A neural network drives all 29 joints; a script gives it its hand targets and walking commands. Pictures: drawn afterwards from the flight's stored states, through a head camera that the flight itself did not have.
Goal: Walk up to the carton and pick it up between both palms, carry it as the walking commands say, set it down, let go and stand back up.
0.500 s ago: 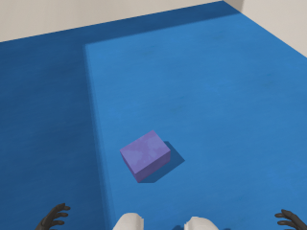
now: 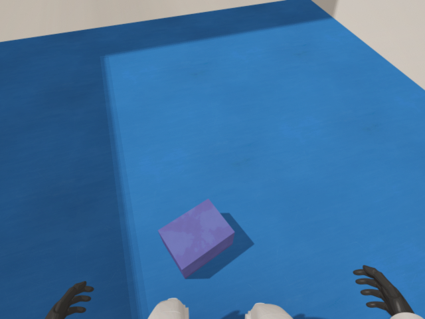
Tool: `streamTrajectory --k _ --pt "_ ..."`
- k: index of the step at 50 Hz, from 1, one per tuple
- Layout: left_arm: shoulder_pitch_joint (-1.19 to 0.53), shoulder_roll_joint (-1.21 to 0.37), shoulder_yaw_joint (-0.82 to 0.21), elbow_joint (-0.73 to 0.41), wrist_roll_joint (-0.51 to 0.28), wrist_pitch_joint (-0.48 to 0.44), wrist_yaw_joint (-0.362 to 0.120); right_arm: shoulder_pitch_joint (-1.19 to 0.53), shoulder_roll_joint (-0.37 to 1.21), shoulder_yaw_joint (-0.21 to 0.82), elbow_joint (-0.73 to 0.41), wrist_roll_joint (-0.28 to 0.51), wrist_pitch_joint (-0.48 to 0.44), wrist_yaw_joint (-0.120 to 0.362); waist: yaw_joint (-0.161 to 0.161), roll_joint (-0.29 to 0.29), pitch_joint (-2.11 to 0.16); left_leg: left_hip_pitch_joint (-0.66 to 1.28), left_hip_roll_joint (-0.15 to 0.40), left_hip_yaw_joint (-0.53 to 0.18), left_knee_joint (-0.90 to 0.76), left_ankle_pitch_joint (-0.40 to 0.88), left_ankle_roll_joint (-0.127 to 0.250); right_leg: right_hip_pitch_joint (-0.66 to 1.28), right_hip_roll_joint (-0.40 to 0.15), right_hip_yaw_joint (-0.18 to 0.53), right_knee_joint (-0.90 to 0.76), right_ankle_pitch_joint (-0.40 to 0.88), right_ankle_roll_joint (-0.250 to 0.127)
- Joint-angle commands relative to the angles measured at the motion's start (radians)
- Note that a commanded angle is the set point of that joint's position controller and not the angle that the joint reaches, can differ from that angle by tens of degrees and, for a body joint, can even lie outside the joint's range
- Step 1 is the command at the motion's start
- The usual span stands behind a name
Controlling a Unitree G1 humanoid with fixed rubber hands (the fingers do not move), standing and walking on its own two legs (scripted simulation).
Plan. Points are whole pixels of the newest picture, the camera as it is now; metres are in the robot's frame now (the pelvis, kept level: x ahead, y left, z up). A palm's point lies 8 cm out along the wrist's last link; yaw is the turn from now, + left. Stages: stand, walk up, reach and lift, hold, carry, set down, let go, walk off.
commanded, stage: walk up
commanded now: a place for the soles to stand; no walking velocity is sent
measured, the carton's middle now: (197, 237) +0.49 +0.09 -0.67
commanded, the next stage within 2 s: none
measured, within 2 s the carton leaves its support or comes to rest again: neither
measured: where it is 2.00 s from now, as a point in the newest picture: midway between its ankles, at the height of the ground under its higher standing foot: outside the picture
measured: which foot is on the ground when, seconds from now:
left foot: down 0.00-1.00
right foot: down 0.00-0.82, up 0.84-1.00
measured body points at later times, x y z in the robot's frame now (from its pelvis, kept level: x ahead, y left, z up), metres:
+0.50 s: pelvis +0.04 +0.01 +0.02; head +0.08 +0.00 +0.46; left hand +0.20 +0.32 -0.05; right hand +0.20 -0.29 -0.06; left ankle +0.05 +0.14 -0.71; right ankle +0.04 -0.12 -0.71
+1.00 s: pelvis +0.03 -0.03 +0.02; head +0.06 +0.00 +0.47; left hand +0.19 +0.31 -0.05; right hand +0.08 -0.36 -0.06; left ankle +0.05 +0.14 -0.71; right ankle +0.05 -0.16 -0.66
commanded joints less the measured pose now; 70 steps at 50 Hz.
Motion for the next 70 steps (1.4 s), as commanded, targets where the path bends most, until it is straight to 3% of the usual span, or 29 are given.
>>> streamTrajectory --k 1,3,4,6,7,10,12,15,19,23,40,41,42,43,45,48,51,52,53,55,56,57,58,59,60,61,63,67,70 --pt "-0.066 0.267 0.089 -0.066 -0.004 -0.019 0.016 0.022 -0.18 -0.068 -0.074 0.022 -0.001 -0.005 -0.016 -0.014 -0.109 0.067 -0.021 -0.087 0.12 -0.215 0.042 -0.071 -0.328 0.408 -0.288 0.182 -0.217" --pt "-0.121 0.265 0.089 -0.064 -0.005 -0.008 0.019 0.023 -0.156 -0.062 -0.056 0.024 0.003 -0.002 -0.034 -0.041 -0.05 0.136 -0.024 -0.08 -0.061 -0.116 0.059 -0.133 -0.249 0.267 -0.243 0.134 -0.168" --pt "-0.132 0.251 0.089 -0.059 -0.003 -0.005 0.017 0.026 -0.17 -0.061 -0.04 0.02 -0.007 -0.004 -0.032 -0.046 -0.084 0.189 0.015 -0.114 -0.189 0.092 0.064 -0.111 -0.189 0.156 -0.163 0.121 -0.101" --pt "-0.068 0.183 0.062 -0.058 -0.017 0.001 0.006 -0.056 -0.227 -0.068 -0.049 0.014 -0.028 -0.004 0.023 0.062 -0.106 0.052 0.147 -0.278 -0.276 0.268 0.135 0.035 -0.053 0.034 -0.018 0.142 -0.012" --pt "-0.048 0.178 0.062 -0.036 -0.022 0.002 0.004 -0.091 -0.236 -0.07 -0.049 0.014 -0.035 0.0 0.052 0.081 -0.118 -0.001 0.137 -0.267 -0.262 0.236 0.142 0.111 -0.065 0.044 -0.047 0.147 -0.028" --pt "-0.095 0.214 0.076 -0.02 -0.016 -0.01 0.006 -0.049 -0.195 -0.067 -0.031 0.015 -0.035 0.005 0.02 0.029 -0.185 0.117 0.039 -0.128 -0.186 0.283 0.073 0.117 -0.148 0.154 -0.133 0.276 -0.067" --pt "-0.085 0.196 0.068 -0.007 -0.015 -0.017 0.008 -0.022 -0.204 -0.07 -0.021 0.019 -0.032 0.001 0.022 0.061 -0.227 0.171 0.042 -0.124 -0.182 0.387 0.071 0.16 -0.149 0.129 -0.114 0.418 -0.067" --pt "-0.12 0.186 0.068 0.006 -0.019 -0.009 0.012 -0.022 -0.187 -0.069 -0.014 0.023 -0.029 0.003 0.005 0.02 -0.252 0.22 0.056 -0.098 -0.174 0.456 0.083 0.161 -0.129 0.099 -0.095 0.515 -0.057" --pt "-0.13 0.206 0.077 0.024 -0.018 -0.005 0.009 -0.057 -0.172 -0.07 -0.016 0.032 -0.018 0.007 0.006 -0.021 -0.236 0.228 0.055 -0.077 -0.203 0.34 0.071 0.139 -0.131 0.103 -0.148 0.446 -0.046" --pt "-0.172 0.211 0.076 0.025 -0.023 -0.003 0.004 -0.071 -0.188 -0.073 -0.006 0.027 -0.013 0.01 -0.001 0.007 -0.191 0.213 0.056 -0.081 -0.239 0.276 0.065 0.095 -0.132 0.152 -0.197 0.308 -0.055" --pt "-0.174 0.192 0.067 0.097 -0.022 -0.014 -0.011 -0.115 -0.172 -0.069 0.061 0.026 -0.031 0.023 0.015 0.05 -0.151 0.159 0.07 -0.097 -0.36 0.07 0.06 0.095 -0.099 0.142 -0.268 0.096 -0.04" --pt "-0.234 0.238 0.099 0.025 0.071 0.011 -0.058 0.212 -0.271 -0.127 0.113 0.029 -0.054 -0.018 -0.014 0.016 -0.173 0.202 0.152 -0.395 -0.43 -0.164 0.152 -0.003 -0.021 -0.016 -0.069 -0.201 -0.05" --pt "-0.265 0.213 0.106 0.012 0.083 0.023 -0.069 0.282 -0.33 -0.147 0.152 0.024 -0.053 -0.045 -0.052 0.089 -0.123 0.332 0.274 -0.599 -0.494 -0.303 0.231 -0.247 0.013 0.0 0.132 -0.326 -0.029" --pt "-0.293 0.18 0.104 -0.005 0.091 0.032 -0.073 0.278 -0.34 -0.147 0.133 0.015 -0.057 -0.062 -0.047 0.097 -0.065 0.323 0.304 -0.643 -0.508 -0.379 0.264 -0.349 -0.035 0.074 0.258 -0.306 -0.018" --pt "-0.282 0.15 0.1 -0.03 0.087 0.027 -0.091 0.214 -0.322 -0.16 0.101 -0.001 -0.075 -0.092 -0.006 0.011 -0.092 0.373 0.287 -0.558 -0.485 -0.324 0.277 -0.439 -0.102 0.109 0.326 -0.183 0.009" --pt "-0.253 0.158 0.106 -0.028 0.069 0.042 -0.105 0.166 -0.305 -0.166 0.07 -0.021 -0.082 -0.088 0.036 0.126 -0.058 0.201 0.186 -0.472 -0.51 -0.292 0.219 -0.319 -0.095 0.105 0.295 -0.182 0.033" --pt "-0.226 0.155 0.112 -0.023 0.062 0.059 -0.112 0.165 -0.3 -0.161 0.042 -0.011 -0.079 -0.084 0.037 0.232 -0.065 0.119 0.204 -0.463 -0.489 -0.293 0.223 -0.23 -0.106 0.09 0.244 -0.177 0.017" --pt "-0.215 0.153 0.107 -0.016 0.058 0.062 -0.115 0.154 -0.307 -0.164 0.025 -0.018 -0.077 -0.083 0.026 0.21 -0.1 0.112 0.184 -0.445 -0.473 -0.289 0.229 -0.181 -0.085 0.067 0.196 -0.196 0.016" --pt "-0.213 0.153 0.112 -0.017 0.056 0.063 -0.119 0.15 -0.297 -0.166 0.017 -0.022 -0.075 -0.083 0.033 0.253 -0.074 0.062 0.183 -0.432 -0.452 -0.276 0.216 -0.15 -0.102 0.064 0.173 -0.164 0.007" --pt "-0.123 0.169 0.118 0.007 0.057 0.062 -0.116 0.115 -0.31 -0.166 -0.003 -0.018 -0.061 -0.081 0.065 0.27 -0.11 -0.046 0.146 -0.362 -0.37 -0.247 0.184 0.027 -0.09 0.025 0.076 -0.118 -0.026" --pt "-0.05 0.174 0.119 0.022 0.057 0.055 -0.112 0.093 -0.276 -0.154 -0.011 -0.012 -0.05 -0.078 0.109 0.22 -0.127 -0.176 0.093 -0.294 -0.27 -0.261 0.149 0.196 -0.059 -0.005 -0.034 -0.085 -0.041" --pt "0.076 0.208 0.129 0.06 0.052 0.042 -0.101 0.087 -0.237 -0.142 -0.03 -0.004 -0.037 -0.075 0.178 0.085 -0.168 -0.353 -0.025 -0.166 -0.061 -0.349 0.09 0.433 -0.069 0.028 -0.187 -0.133 -0.062" --pt "0.121 0.311 0.147 0.035 0.058 0.027 -0.088 0.121 -0.131 -0.112 -0.058 -0.004 -0.034 -0.076 0.204 -0.226 -0.199 -0.42 -0.169 -0.106 0.276 -0.388 0.055 0.393 -0.296 0.361 -0.384 -0.449 -0.088" --pt "-0.032 0.349 0.146 -0.025 0.045 0.023 -0.067 0.124 -0.118 -0.101 -0.079 0.012 -0.024 -0.092 0.134 -0.235 -0.115 -0.444 -0.161 -0.197 0.424 -0.343 0.023 0.172 -0.41 0.62 -0.516 -0.571 -0.15" --pt "-0.124 0.322 0.141 -0.039 0.046 0.027 -0.058 0.114 -0.2 -0.138 -0.083 0.017 -0.017 -0.097 0.095 -0.181 -0.066 -0.397 -0.111 -0.205 0.501 -0.285 0.025 0.068 -0.408 0.619 -0.55 -0.636 -0.196" --pt "-0.147 0.256 0.128 -0.024 0.04 0.029 -0.045 0.079 -0.231 -0.144 -0.074 0.013 -0.012 -0.084 0.076 -0.07 0.007 -0.346 -0.079 -0.221 0.508 -0.204 0.027 -0.019 -0.362 0.499 -0.521 -0.567 -0.192" --pt "-0.153 0.233 0.119 -0.017 0.043 0.027 -0.024 0.197 -0.23 -0.145 -0.007 0.025 -0.009 -0.061 0.005 -0.038 -0.02 -0.248 -0.046 -0.172 0.451 -0.111 0.024 0.003 -0.321 0.282 -0.449 -0.384 -0.127" --pt "-0.058 0.225 0.107 0.006 0.051 -0.02 -0.006 0.121 -0.214 -0.131 -0.022 -0.001 -0.014 -0.016 0.04 -0.077 -0.006 -0.202 -0.022 -0.151 0.271 -0.116 0.022 0.042 -0.381 0.236 -0.431 -0.175 -0.186" --pt "0.02 0.253 0.109 0.04 0.043 -0.04 0.008 0.039 -0.199 -0.117 -0.037 0.0 -0.015 0.005 0.054 -0.065 -0.008 -0.212 -0.032 -0.168 0.168 -0.146 0.045 0.16 -0.459 0.228 -0.369 0.204 -0.187"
